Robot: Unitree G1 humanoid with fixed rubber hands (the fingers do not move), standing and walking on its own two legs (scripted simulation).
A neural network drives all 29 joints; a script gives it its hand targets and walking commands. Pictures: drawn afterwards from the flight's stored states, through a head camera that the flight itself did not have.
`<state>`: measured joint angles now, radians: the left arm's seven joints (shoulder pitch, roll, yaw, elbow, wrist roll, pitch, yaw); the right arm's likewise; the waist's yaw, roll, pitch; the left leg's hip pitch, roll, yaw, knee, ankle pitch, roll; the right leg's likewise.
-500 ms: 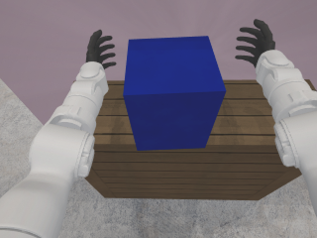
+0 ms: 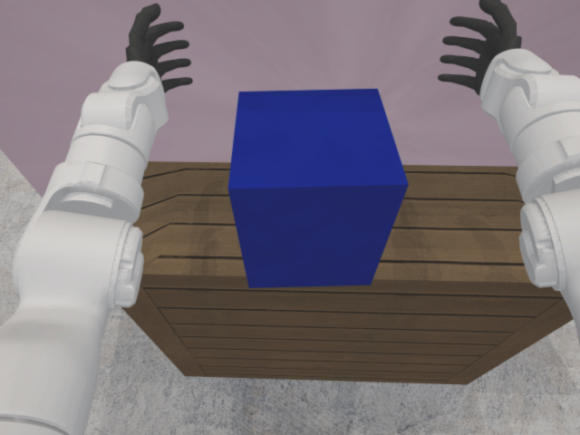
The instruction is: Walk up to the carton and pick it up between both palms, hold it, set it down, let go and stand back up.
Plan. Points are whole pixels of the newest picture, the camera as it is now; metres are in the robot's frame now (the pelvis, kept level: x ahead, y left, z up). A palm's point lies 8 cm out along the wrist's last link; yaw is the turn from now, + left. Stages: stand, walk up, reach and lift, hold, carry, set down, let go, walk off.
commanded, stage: set down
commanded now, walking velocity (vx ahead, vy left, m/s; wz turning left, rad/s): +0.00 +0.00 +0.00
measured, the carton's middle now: (309, 194) +0.47 -0.02 +0.05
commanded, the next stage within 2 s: none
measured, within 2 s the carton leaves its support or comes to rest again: neither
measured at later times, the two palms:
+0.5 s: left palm (158, 164) +0.42 +0.18 +0.16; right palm (484, 147) +0.43 -0.23 +0.18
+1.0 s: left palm (162, 229) +0.37 +0.18 +0.10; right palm (477, 214) +0.37 -0.23 +0.11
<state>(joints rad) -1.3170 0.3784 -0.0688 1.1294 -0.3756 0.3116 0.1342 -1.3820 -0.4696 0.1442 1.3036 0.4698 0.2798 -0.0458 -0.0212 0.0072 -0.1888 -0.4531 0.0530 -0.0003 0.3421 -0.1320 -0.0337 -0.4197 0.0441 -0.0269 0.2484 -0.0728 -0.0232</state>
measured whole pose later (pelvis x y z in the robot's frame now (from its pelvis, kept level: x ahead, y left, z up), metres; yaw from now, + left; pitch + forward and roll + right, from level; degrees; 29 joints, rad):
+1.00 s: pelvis -0.01 +0.00 +0.01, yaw +0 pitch +2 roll +0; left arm -0.50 0.19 0.05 0.54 -0.14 0.20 0.09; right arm -0.61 -0.33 -0.03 0.79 0.28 0.10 0.00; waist -0.01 -0.01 -0.05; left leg -0.19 0.04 0.02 0.28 -0.12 -0.02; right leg -0.19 0.03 -0.01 0.25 -0.09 -0.02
